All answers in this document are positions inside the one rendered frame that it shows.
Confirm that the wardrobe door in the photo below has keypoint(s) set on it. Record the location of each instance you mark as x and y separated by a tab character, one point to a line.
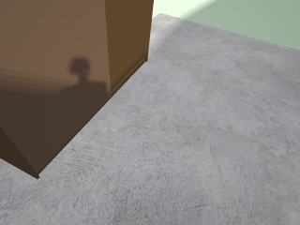
126	24
54	72

